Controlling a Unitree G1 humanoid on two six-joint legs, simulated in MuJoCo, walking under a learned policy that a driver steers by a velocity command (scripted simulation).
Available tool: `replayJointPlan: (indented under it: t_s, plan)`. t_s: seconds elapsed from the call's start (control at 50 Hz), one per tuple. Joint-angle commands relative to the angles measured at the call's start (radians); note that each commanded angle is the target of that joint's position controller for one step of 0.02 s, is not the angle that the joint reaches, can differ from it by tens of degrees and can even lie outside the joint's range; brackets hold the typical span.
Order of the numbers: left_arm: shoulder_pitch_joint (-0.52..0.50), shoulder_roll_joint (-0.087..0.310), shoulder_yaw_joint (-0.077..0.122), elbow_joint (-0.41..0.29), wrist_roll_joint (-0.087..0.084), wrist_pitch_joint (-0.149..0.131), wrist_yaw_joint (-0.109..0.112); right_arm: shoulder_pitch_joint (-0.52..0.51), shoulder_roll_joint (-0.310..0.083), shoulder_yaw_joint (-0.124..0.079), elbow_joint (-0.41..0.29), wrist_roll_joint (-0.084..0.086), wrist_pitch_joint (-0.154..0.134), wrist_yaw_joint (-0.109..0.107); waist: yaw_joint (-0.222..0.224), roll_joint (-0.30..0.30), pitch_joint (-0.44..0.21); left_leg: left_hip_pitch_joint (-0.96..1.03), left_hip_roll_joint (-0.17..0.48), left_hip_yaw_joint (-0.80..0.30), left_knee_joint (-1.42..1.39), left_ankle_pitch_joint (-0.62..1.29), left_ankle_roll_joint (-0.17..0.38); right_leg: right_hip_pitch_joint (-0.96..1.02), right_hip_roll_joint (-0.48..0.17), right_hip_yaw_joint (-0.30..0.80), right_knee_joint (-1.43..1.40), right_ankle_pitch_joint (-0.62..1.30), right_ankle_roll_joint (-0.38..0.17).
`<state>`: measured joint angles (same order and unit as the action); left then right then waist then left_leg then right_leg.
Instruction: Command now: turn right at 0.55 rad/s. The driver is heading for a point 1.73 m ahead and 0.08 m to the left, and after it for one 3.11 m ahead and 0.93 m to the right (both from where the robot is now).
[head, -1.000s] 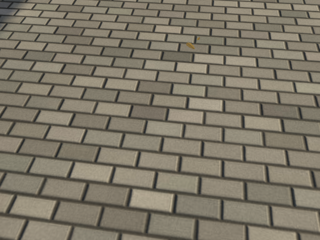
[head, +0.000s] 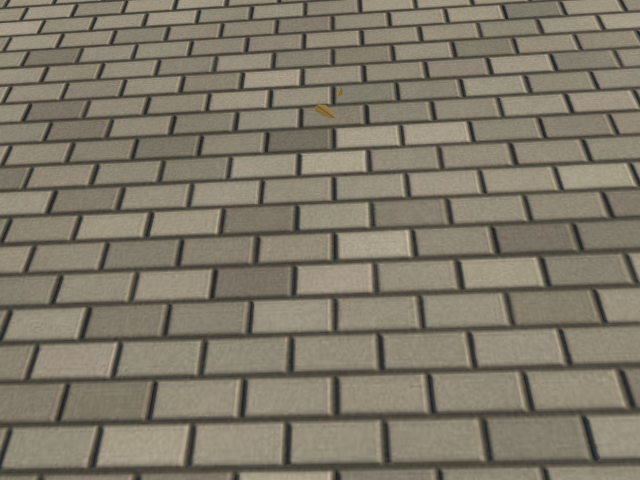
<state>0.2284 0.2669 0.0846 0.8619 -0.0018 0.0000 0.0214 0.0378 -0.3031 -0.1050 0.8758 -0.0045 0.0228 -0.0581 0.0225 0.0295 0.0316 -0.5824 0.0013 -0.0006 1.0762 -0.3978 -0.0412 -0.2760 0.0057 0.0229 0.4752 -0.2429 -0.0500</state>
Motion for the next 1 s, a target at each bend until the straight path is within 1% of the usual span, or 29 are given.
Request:
replayJointPlan:
  t_s: [0.02, 0.1, 0.2, 0.26, 0.3, 0.32, 0.34, 0.36, 0.38, 0.4, 0.42, 0.44, 0.48, 0.5, 0.54, 0.56, 0.6, 0.62, 0.64, 0.66, 0.68, 0.7, 0.72, 0.74, 0.78, 0.82, 0.9, 0.96, 1.0]
  plan:
    - [-0.033, 0.154, 0.029, -0.081, -0.007, -0.019, 0.017, -0.024, -0.073, -0.019, -0.057, 0.005, -0.020, -0.006, -0.025, -0.141, -0.125, -0.105, 0.005, -0.062, 0.018, 0.076, -0.008, 0.200, -0.227, 0.260, -0.140, 0.451, -0.165]
    - [-0.013, 0.183, 0.039, -0.089, -0.013, -0.009, 0.026, -0.061, -0.053, -0.009, -0.072, 0.009, -0.029, -0.001, -0.002, -0.166, -0.111, -0.085, -0.002, -0.079, -0.186, 0.103, -0.029, 0.233, -0.211, 0.297, -0.131, 0.363, -0.161]
    - [-0.053, 0.209, 0.048, -0.119, -0.009, 0.006, 0.021, -0.058, -0.068, -0.006, -0.075, 0.014, -0.043, 0.018, 0.005, -0.189, -0.100, 0.061, -0.029, -0.079, -0.339, 0.076, -0.039, 0.144, -0.191, 0.362, -0.109, 0.342, -0.175]
    - [-0.089, 0.203, 0.043, -0.141, -0.010, 0.016, 0.018, -0.011, -0.082, -0.006, -0.067, 0.019, -0.058, 0.032, -0.010, -0.201, -0.126, 0.142, -0.039, -0.077, -0.431, 0.059, -0.027, 0.156, -0.185, 0.406, -0.060, 0.452, -0.166]
    - [-0.119, 0.187, 0.032, -0.157, -0.016, 0.025, 0.025, 0.052, -0.084, -0.006, -0.049, 0.019, -0.068, 0.046, -0.045, -0.198, -0.143, 0.265, -0.035, -0.055, -0.609, 0.180, -0.004, 0.145, -0.153, 0.403, -0.010, 0.458, -0.125]
    - [-0.113, 0.172, 0.024, -0.160, -0.017, 0.029, 0.029, 0.078, -0.094, -0.008, -0.041, 0.012, -0.072, 0.051, -0.059, -0.176, -0.143, 0.359, -0.010, -0.059, -0.722, 0.322, 0.017, 0.110, -0.118, 0.387, 0.019, 0.378, -0.085]
    - [-0.069, 0.130, 0.011, -0.162, -0.002, 0.028, 0.031, 0.096, -0.147, -0.017, -0.044, -0.005, -0.071, 0.049, -0.038, -0.051, -0.179, 0.495, 0.136, -0.191, -0.736, 0.480, 0.068, 0.016, -0.046, 0.318, 0.139, 0.178, -0.034]
    - [0.007, 0.080, -0.003, -0.155, 0.015, 0.019, 0.028, 0.068, -0.193, -0.017, -0.056, -0.021, -0.060, 0.041, 0.032, 0.192, -0.164, 0.585, 0.304, -0.381, -0.701, 0.844, 0.191, -0.157, 0.116, 0.184, 0.305, -0.324, 0.024]
    - [-0.010, 0.137, 0.012, -0.170, 0.015, 0.007, 0.027, 0.085, -0.140, 0.004, -0.049, -0.043, -0.065, 0.048, 0.007, 0.239, -0.175, 0.512, 0.413, -0.541, -0.736, 0.801, 0.354, -0.208, 0.102, 0.188, 0.465, -0.469, 0.066]
    - [-0.021, 0.194, 0.028, -0.145, 0.003, 0.006, 0.028, 0.047, -0.101, 0.016, -0.061, -0.033, -0.073, 0.053, 0.005, 0.141, -0.142, 0.472, 0.364, -0.480, -0.744, 0.688, 0.354, -0.197, 0.064, 0.205, 0.564, -0.411, 0.083]
    - [-0.025, 0.184, 0.029, -0.128, 0.003, 0.012, 0.029, 0.005, -0.075, 0.025, -0.061, -0.018, -0.075, 0.056, 0.018, 0.103, -0.120, 0.448, 0.289, -0.389, -0.738, 0.596, 0.298, -0.185, 0.040, 0.189, 0.564, -0.343, 0.102]
    - [-0.018, 0.151, 0.022, -0.108, 0.012, 0.022, 0.029, -0.021, -0.053, 0.038, -0.060, -0.005, -0.074, 0.061, 0.029, 0.101, -0.105, 0.426, 0.238, -0.334, -0.746, 0.531, 0.256, -0.158, 0.001, 0.151, 0.511, -0.304, 0.124]
    - [-0.052, 0.104, 0.005, -0.112, 0.015, 0.018, 0.022, 0.005, -0.100, 0.028, -0.038, 0.012, -0.057, 0.056, 0.009, 0.121, -0.084, 0.397, 0.166, -0.286, -0.760, 0.442, 0.227, -0.097, -0.005, 0.065, 0.351, -0.231, 0.149]
    - [-0.089, 0.089, 0.000, -0.119, 0.007, 0.009, 0.019, 0.043, -0.131, 0.017, -0.027, 0.018, -0.046, 0.049, -0.018, 0.136, -0.074, 0.395, 0.136, -0.283, -0.774, 0.303, 0.223, -0.072, 0.015, 0.028, 0.269, -0.215, 0.147]
    - [-0.139, 0.102, 0.003, -0.130, -0.016, -0.008, 0.016, 0.103, -0.177, 0.002, -0.021, 0.024, -0.031, 0.036, -0.055, 0.165, -0.050, 0.404, 0.140, -0.357, -0.821, 0.026, 0.244, -0.058, 0.046, -0.007, 0.159, -0.219, 0.129]
    - [-0.135, 0.108, 0.007, -0.129, -0.025, -0.016, 0.013, 0.104, -0.175, 0.002, -0.025, 0.027, -0.029, 0.032, -0.048, 0.174, -0.039, 0.393, 0.143, -0.389, -0.837, -0.062, 0.248, -0.030, 0.049, -0.008, 0.085, -0.192, 0.111]
    - [-0.084, 0.102, 0.010, -0.102, -0.027, -0.036, 0.007, 0.089, -0.154, 0.006, -0.040, 0.036, -0.026, 0.026, -0.009, 0.159, -0.027, 0.332, 0.118, -0.401, -0.830, -0.123, 0.233, 0.105, 0.051, -0.022, -0.119, -0.045, 0.061]
    - [-0.040, 0.113, 0.016, -0.086, -0.023, -0.044, 0.006, 0.082, -0.128, 0.012, -0.049, 0.036, -0.029, 0.024, 0.013, 0.134, -0.048, 0.255, 0.096, -0.391, -0.802, -0.107, 0.203, 0.229, 0.016, -0.001, -0.155, 0.002, 0.033]
    - [0.062, 0.143, 0.026, -0.063, -0.013, -0.050, 0.012, 0.045, -0.085, 0.023, -0.072, 0.033, -0.038, 0.027, 0.062, 0.078, -0.085, 0.097, 0.059, -0.342, -0.689, -0.110, 0.153, 0.412, -0.087, 0.069, -0.146, -0.019, -0.006]
    - [0.167, 0.223, 0.046, -0.033, 0.009, -0.055, 0.013, 0.001, -0.014, 0.038, -0.113, 0.040, -0.052, 0.032, 0.090, -0.142, -0.105, -0.088, -0.064, -0.139, -0.436, -0.118, 0.085, 0.497, -0.246, 0.293, -0.202, -0.250, -0.092]
    - [0.156, 0.249, 0.056, -0.034, 0.021, -0.065, 0.004, -0.039, -0.049, 0.034, -0.150, 0.048, -0.070, 0.038, 0.094, -0.255, -0.017, -0.222, -0.040, -0.103, -0.256, -0.174, 0.082, 0.427, -0.415, 0.527, -0.309, -0.329, -0.186]
    - [0.100, 0.176, 0.037, -0.053, 0.023, -0.077, 0.010, -0.016, -0.106, 0.017, -0.139, 0.054, -0.081, 0.046, 0.060, -0.197, 0.046, -0.270, 0.021, -0.136, -0.135, -0.120, 0.089, 0.404, -0.410, 0.494, -0.319, -0.319, -0.186]
    - [0.062, 0.131, 0.025, -0.066, 0.010, -0.086, 0.015, 0.031, -0.106, 0.012, -0.113, 0.055, -0.082, 0.054, 0.035, -0.183, 0.060, -0.289, 0.035, -0.139, -0.087, -0.056, 0.089, 0.416, -0.358, 0.403, -0.323, -0.259, -0.146]
    - [0.053, 0.121, 0.022, -0.066, 0.001, -0.089, 0.014, 0.049, -0.095, 0.012, -0.105, 0.048, -0.081, 0.058, 0.028, -0.183, 0.064, -0.316, 0.050, -0.134, -0.060, -0.001, 0.084, 0.434, -0.334, 0.333, -0.327, -0.173, -0.119]
    - [0.063, 0.116, 0.018, -0.063, 0.005, -0.091, 0.011, 0.028, -0.064, 0.019, -0.115, 0.040, -0.081, 0.072, 0.036, -0.150, 0.076, -0.307, 0.071, -0.108, -0.039, 0.099, 0.068, 0.395, -0.299, 0.191, -0.336, 0.035, -0.094]
    - [0.069, 0.128, 0.023, -0.062, 0.009, -0.090, 0.007, 0.000, -0.031, 0.032, -0.139, 0.038, -0.080, 0.090, 0.042, -0.141, 0.067, -0.257, 0.080, -0.055, -0.092, 0.187, 0.044, 0.336, -0.268, 0.076, -0.347, 0.135, -0.091]
    - [0.098, 0.171, 0.032, -0.051, -0.004, -0.092, 0.002, -0.094, -0.008, 0.054, -0.206, 0.030, -0.076, 0.118, 0.064, -0.140, 0.087, -0.097, 0.080, 0.022, -0.308, 0.306, 0.041, 0.227, -0.250, -0.070, -0.356, 0.181, -0.080]
    - [0.123, 0.204, 0.041, -0.041, -0.020, -0.088, -0.004, -0.109, -0.039, 0.048, -0.238, 0.032, -0.067, 0.129, 0.047, -0.138, 0.092, -0.017, 0.054, 0.066, -0.388, 0.260, 0.086, 0.255, -0.290, -0.113, -0.321, 0.290, -0.068]
    - [0.119, 0.227, 0.046, -0.043, -0.024, -0.078, -0.003, -0.030, -0.083, 0.025, -0.237, 0.032, -0.062, 0.129, -0.020, -0.155, 0.022, 0.137, -0.016, 0.119, -0.414, 0.208, 0.135, 0.281, -0.294, -0.170, -0.156, 0.691, -0.044]
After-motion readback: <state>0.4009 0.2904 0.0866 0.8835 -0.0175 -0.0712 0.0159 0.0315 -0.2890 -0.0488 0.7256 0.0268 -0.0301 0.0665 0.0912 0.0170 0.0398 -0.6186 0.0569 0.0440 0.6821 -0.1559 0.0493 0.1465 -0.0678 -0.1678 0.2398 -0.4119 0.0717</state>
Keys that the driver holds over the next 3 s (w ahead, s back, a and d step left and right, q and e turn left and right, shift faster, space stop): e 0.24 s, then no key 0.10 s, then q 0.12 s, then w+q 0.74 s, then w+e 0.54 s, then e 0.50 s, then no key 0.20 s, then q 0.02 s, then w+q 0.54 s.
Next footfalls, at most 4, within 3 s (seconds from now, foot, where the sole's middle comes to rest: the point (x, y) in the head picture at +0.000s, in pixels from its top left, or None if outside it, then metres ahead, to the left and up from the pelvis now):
0.34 left None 0.10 0.14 -0.78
0.64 right None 0.03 -0.10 -0.78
1.04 left None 0.35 0.19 -0.78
1.60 right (337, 361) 0.72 0.07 -0.78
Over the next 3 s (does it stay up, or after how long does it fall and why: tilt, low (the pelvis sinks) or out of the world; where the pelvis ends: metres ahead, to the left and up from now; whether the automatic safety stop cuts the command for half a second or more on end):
stays up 0.97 0.19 -0.02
